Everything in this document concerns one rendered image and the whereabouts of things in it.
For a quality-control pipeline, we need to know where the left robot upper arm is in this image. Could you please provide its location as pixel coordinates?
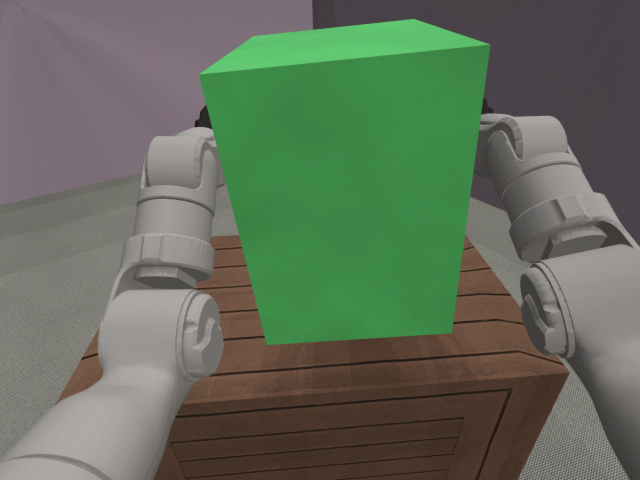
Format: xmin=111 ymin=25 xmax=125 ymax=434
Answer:
xmin=0 ymin=289 xmax=224 ymax=480

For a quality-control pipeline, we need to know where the right robot forearm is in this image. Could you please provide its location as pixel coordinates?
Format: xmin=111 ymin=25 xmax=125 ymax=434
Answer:
xmin=473 ymin=113 xmax=640 ymax=264

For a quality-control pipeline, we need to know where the carton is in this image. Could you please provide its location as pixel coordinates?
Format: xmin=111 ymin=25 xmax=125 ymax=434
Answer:
xmin=199 ymin=19 xmax=490 ymax=345

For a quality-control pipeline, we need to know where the pedestal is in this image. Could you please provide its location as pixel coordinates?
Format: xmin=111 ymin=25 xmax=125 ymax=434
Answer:
xmin=55 ymin=235 xmax=570 ymax=480

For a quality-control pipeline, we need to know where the robot right hand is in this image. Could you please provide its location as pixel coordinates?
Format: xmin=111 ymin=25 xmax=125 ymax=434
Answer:
xmin=481 ymin=97 xmax=493 ymax=115

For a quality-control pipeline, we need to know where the left robot forearm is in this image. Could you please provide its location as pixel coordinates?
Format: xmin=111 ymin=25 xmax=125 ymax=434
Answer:
xmin=98 ymin=127 xmax=226 ymax=369

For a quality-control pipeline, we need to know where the right robot upper arm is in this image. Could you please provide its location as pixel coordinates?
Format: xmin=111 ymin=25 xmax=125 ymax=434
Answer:
xmin=520 ymin=244 xmax=640 ymax=480

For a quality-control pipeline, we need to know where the robot left hand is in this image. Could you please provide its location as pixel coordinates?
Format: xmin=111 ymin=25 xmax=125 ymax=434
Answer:
xmin=195 ymin=105 xmax=213 ymax=130

